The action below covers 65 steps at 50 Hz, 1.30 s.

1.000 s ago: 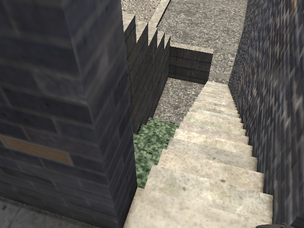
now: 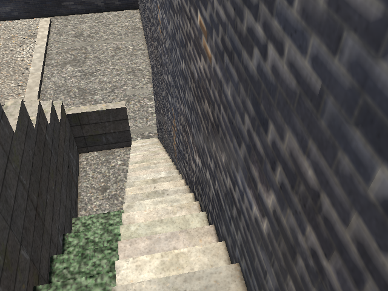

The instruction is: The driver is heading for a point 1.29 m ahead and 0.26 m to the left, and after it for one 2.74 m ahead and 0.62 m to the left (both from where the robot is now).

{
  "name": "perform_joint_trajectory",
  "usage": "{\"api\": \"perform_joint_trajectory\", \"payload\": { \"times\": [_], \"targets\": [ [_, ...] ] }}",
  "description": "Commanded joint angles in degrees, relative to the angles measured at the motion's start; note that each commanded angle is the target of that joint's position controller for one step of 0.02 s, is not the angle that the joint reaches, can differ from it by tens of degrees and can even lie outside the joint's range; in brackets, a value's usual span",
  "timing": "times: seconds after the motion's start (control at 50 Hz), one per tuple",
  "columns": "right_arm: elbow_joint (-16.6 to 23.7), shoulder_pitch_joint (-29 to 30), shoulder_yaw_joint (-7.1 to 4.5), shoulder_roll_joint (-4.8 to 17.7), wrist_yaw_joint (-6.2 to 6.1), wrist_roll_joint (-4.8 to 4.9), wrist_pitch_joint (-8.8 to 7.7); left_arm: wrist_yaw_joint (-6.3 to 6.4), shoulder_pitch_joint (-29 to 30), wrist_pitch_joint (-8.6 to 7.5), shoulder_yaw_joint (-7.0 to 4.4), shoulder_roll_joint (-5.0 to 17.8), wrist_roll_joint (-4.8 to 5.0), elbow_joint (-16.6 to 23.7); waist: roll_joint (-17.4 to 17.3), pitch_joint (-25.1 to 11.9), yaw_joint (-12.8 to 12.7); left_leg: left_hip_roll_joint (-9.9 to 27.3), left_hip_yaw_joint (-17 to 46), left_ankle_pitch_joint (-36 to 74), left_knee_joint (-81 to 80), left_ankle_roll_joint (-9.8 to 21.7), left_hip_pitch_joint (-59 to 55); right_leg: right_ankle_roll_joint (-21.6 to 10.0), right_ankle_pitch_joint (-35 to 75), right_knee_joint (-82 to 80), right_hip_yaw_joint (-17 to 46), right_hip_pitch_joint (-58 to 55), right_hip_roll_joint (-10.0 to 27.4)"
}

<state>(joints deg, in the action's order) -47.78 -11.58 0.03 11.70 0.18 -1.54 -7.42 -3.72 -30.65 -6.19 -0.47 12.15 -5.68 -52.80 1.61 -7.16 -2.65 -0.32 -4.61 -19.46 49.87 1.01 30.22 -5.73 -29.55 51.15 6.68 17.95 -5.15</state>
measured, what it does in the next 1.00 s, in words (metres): goes down: right foot, then left foot 0.19 m lower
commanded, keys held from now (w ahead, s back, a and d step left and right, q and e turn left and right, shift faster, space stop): w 1.00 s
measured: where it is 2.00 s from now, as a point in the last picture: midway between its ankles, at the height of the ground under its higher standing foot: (177, 286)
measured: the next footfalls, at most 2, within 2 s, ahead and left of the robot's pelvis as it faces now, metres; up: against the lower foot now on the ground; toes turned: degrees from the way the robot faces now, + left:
right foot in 0.28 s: +0.21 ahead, -0.11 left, +0.00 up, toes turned -6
left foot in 0.74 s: +0.32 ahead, +0.14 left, -0.19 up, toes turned +1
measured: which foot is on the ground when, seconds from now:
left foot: down 0.00-0.52, up 0.54-0.72, down 0.74-1.00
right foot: down 0.00-0.00, up 0.02-0.26, down 0.28-0.72, up 0.74-1.00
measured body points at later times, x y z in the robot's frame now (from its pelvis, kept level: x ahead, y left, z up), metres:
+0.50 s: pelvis +0.17 +0.01 -0.05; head +0.18 +0.01 +0.40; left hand +0.46 +0.14 -0.09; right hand +0.06 -0.15 -0.20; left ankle +0.03 +0.12 -0.66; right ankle +0.18 -0.10 -0.70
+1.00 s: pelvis +0.37 +0.06 -0.31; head +0.40 +0.05 +0.14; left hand +0.57 +0.23 -0.41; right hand +0.27 -0.15 -0.45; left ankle +0.28 +0.14 -0.90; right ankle +0.59 -0.10 -0.93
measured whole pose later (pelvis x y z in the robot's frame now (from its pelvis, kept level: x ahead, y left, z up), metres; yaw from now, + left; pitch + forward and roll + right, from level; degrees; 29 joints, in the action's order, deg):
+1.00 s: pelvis +0.37 +0.06 -0.31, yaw +0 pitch +3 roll +1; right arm -53.3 -31.6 2.6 10.3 1.6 -3.6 -5.0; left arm -6.6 -5.1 -4.2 1.6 9.9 -7.1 -42.0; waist 0.0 0.1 8.9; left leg -3.5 -3.5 -53.0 83.5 4.5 32.8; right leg -0.9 21.4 59.1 0.9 56.7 6.1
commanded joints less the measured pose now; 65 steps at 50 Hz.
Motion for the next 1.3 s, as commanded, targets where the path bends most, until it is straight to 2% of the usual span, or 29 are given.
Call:
{"api": "perform_joint_trajectory", "payload": {
  "times": [0.02,0.04,0.1,0.16,0.24,0.32,0.38,0.44,0.48,0.6,0.68,0.74,0.78,0.82,0.86,0.88,0.94,0.98,1.04,1.06,1.1,1.12,1.14,1.16,1.18,1.2,1.24,1.28,1.3],
  "targets": [
    [-3.66,-27.29,-2.06,8.72,-1.46,1.79,-2.71,-2.92,-3.28,-1.80,0.62,-1.15,-1.64,1.82,-18.54,-12.49,7.23,18.41,26.89,56.37,-14.00,25.49,-47.12,6.10,-7.50,42.92,-3.70,36.14,-2.41],
    [-2.44,-25.69,-3.09,8.95,-1.11,-1.99,-2.58,-1.51,4.50,-1.56,0.75,0.25,1.25,6.28,-1.62,-3.03,8.83,21.32,31.25,50.72,-15.52,23.80,-39.15,6.41,-4.43,45.25,0.68,43.18,1.31],
    [3.26,-5.86,-1.68,0.37,0.50,0.33,-0.08,-0.05,12.41,1.82,-0.03,4.68,0.43,7.67,0.02,5.70,3.31,18.41,27.40,23.56,-19.42,18.04,-8.80,8.27,8.13,34.69,1.38,42.05,10.17],
    [2.62,-3.61,-3.81,4.91,0.42,0.81,0.00,0.16,8.77,2.27,0.61,1.07,0.05,5.95,-1.15,6.65,0.20,8.72,14.06,3.11,-22.81,13.55,12.80,7.93,10.40,16.16,-6.71,20.61,9.99],
    [2.32,-8.07,-3.06,1.92,-1.42,-2.75,-0.83,-1.69,16.16,0.11,0.43,1.97,0.39,8.66,-2.46,5.04,5.29,7.01,12.72,0.15,-9.31,9.84,7.63,4.06,30.58,12.42,-4.22,15.28,9.54],
    [-2.53,-37.10,-1.51,-1.11,-4.26,0.63,-0.50,0.27,38.09,-1.35,0.03,3.91,1.23,16.57,-5.56,5.18,20.38,7.33,20.04,14.55,9.73,11.00,-40.63,4.22,20.71,-2.27,-1.64,58.51,9.88],
    [-1.93,-36.91,0.29,-4.89,-4.32,1.48,1.00,0.41,41.91,-3.11,0.76,0.28,0.31,17.83,-5.35,6.08,18.87,5.83,21.03,18.16,8.85,10.25,-32.66,3.32,19.46,1.58,-6.32,52.48,7.24],
    [0.83,-25.93,1.06,-5.11,-1.69,2.33,1.79,0.53,31.23,-3.95,0.62,-0.18,2.24,15.81,1.96,2.97,8.44,3.06,17.32,21.78,13.76,5.04,-1.36,0.88,32.17,-1.74,-2.58,15.48,8.25],
    [5.90,-8.66,0.82,-1.94,1.08,-3.10,1.40,4.47,11.36,-4.03,-2.27,8.98,3.03,13.11,8.85,-5.74,-7.98,-1.15,7.38,-3.74,30.15,-4.34,39.82,-8.62,12.92,-11.47,17.71,-29.89,19.11],
    [1.35,-7.92,-2.07,3.40,-2.05,-9.84,0.62,6.30,21.69,-4.08,1.50,-1.95,5.64,17.76,-1.08,6.06,0.00,6.17,11.35,26.06,5.56,-1.55,24.58,-2.77,5.28,10.22,5.72,2.05,14.19],
    [-4.43,-21.73,-2.59,-3.76,1.25,-6.83,2.04,3.55,21.48,-2.58,-0.39,5.95,2.87,16.94,-0.15,7.18,9.98,-1.68,-4.96,55.12,-1.98,-2.59,-34.31,0.60,-16.04,6.92,-13.97,46.02,4.51],
    [-9.74,-47.92,-5.08,6.55,-0.39,-4.90,3.27,0.90,37.72,-4.49,-0.39,4.54,4.34,22.27,-18.99,13.92,27.92,5.81,2.85,36.51,-18.39,2.70,-36.05,3.75,-23.47,50.44,-7.04,42.31,1.24],
    [-1.77,-33.65,-6.17,17.98,1.24,-1.10,2.25,-2.16,21.24,-4.18,-0.07,-3.97,3.20,20.44,-12.25,3.80,13.85,21.47,40.47,45.70,-5.21,19.84,-46.88,4.96,-4.68,58.18,6.86,66.80,0.41],
    [-0.32,-24.87,-3.08,9.74,1.10,1.40,0.49,-0.93,22.10,-3.19,-1.08,1.58,1.92,16.68,-0.24,-0.18,9.77,16.95,27.99,36.57,3.97,16.26,-34.28,7.99,15.25,39.73,-1.58,65.66,7.68],
    [-0.36,-19.63,-0.97,6.27,2.26,-1.81,1.38,-1.14,21.98,-2.29,-0.37,0.59,0.19,15.86,-10.30,3.10,7.28,18.74,33.69,29.19,3.14,19.98,-13.98,6.84,23.26,33.21,0.04,60.54,12.34],
    [-0.68,-18.45,-0.06,5.52,1.59,-4.29,2.09,-1.92,18.57,-1.17,1.34,-1.57,-1.11,13.91,-5.59,7.06,5.34,18.78,36.64,20.32,0.66,21.13,-1.95,5.77,33.04,32.08,0.59,52.72,13.89],
    [-0.16,-18.98,0.34,7.45,0.40,-1.60,0.31,-2.43,27.54,0.15,0.15,4.73,-3.00,14.67,-6.77,8.71,9.16,11.66,32.93,-1.21,7.89,18.91,0.49,5.13,58.99,10.59,-1.33,49.91,13.24],
    [-2.03,-21.55,1.31,9.31,0.97,-1.70,1.68,-3.55,30.90,2.28,1.35,1.58,-0.86,16.43,-9.58,8.29,8.67,5.10,22.25,-16.26,5.17,15.45,20.54,4.00,60.23,3.68,-12.58,19.87,8.13],
    [-1.95,-9.11,-1.17,18.76,2.78,-1.23,1.23,-3.54,19.21,3.59,1.52,3.61,-2.69,17.45,-2.25,12.70,1.12,12.77,31.03,-16.26,9.87,17.33,18.50,5.76,47.26,4.20,-8.09,14.56,8.47],
    [-4.00,-11.32,-0.52,16.01,2.66,-1.45,0.54,-2.85,15.60,3.40,2.14,3.95,-3.98,16.81,2.00,9.40,1.61,12.65,30.67,-20.15,16.83,14.78,11.02,5.61,47.85,-4.41,-5.74,10.76,11.01],
    [-10.94,-21.20,-0.77,11.31,4.96,-1.89,1.57,-1.92,6.32,2.11,-0.83,7.51,-0.86,14.01,5.25,5.36,1.51,5.19,20.08,-18.17,37.97,10.93,-3.94,2.64,33.40,-32.68,-10.80,-4.10,6.69],
    [-14.65,-28.46,-0.49,9.37,8.30,-5.01,1.91,-1.73,-1.93,1.86,-2.64,10.12,0.14,11.55,4.26,0.66,0.80,-2.00,14.18,-10.37,63.59,6.59,6.74,-6.70,32.84,-14.01,-7.69,-19.49,7.83],
    [-13.22,-31.56,-0.42,5.00,7.65,-4.88,2.51,-3.04,-5.48,1.50,-1.95,9.40,2.41,11.75,14.04,-7.40,3.74,-4.52,14.78,-18.31,79.22,2.60,24.26,-16.64,65.81,-4.26,7.25,-32.79,12.77],
    [-7.82,-23.89,-0.44,7.85,5.77,-3.03,1.89,-5.28,-10.07,1.57,-2.76,8.80,1.77,9.31,7.54,-4.01,-1.86,-6.45,16.10,-19.26,80.81,-0.44,38.35,-19.34,51.52,-12.97,20.13,-37.80,19.71],
    [-1.11,-13.76,0.99,5.73,3.90,-1.18,1.20,-6.34,-4.53,0.49,-2.67,9.49,4.22,9.61,4.47,1.80,-1.68,-3.72,13.01,-16.88,75.39,-2.70,51.54,-19.43,26.41,-23.91,31.78,-35.54,27.37],
    [-0.04,-11.18,1.51,4.85,1.33,-1.23,1.38,-5.85,1.98,0.00,-0.55,1.42,5.06,9.72,-2.73,6.08,-0.39,2.10,16.64,-5.49,60.30,-3.38,53.61,-17.57,12.91,-25.97,32.51,-26.08,28.55],
    [-0.61,-15.36,2.46,3.13,-0.54,-1.15,2.81,-4.41,6.40,-0.53,2.08,-5.96,3.45,6.52,-6.28,12.48,5.69,9.41,16.89,7.25,41.27,-3.34,42.90,-14.48,5.82,-27.18,28.77,-1.29,26.06],
    [-5.80,-22.11,0.48,6.12,0.89,-0.61,5.32,-2.00,4.39,-0.52,1.43,-1.55,6.16,5.09,0.13,12.61,5.07,7.11,12.18,17.44,29.49,-4.62,20.91,-9.54,-3.78,-28.05,16.09,21.05,18.04],
    [-5.56,-22.47,0.53,6.84,1.86,-1.29,5.34,-0.78,5.61,-0.42,1.41,0.23,3.72,3.62,4.01,10.29,6.45,4.90,9.57,18.88,41.29,-4.43,11.39,-7.94,-0.95,-28.32,15.85,28.16,17.12]
  ]
}}
Keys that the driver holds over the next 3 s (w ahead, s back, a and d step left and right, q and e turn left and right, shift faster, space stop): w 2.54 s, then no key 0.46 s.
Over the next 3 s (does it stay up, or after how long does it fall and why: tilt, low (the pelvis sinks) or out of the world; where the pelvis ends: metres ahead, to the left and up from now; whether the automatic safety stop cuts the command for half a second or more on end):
stays up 1.21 0.28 -0.99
